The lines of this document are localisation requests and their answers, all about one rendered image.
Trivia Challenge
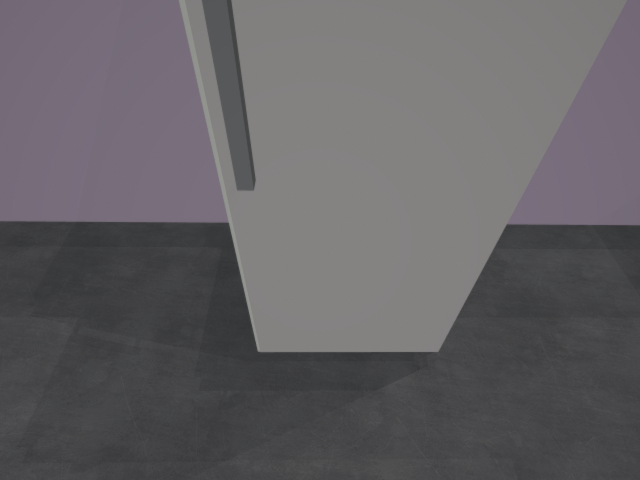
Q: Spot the handle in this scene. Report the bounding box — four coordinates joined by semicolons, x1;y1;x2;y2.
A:
202;0;256;191

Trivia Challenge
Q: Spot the fridge door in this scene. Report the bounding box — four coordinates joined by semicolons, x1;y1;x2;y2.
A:
185;0;627;352

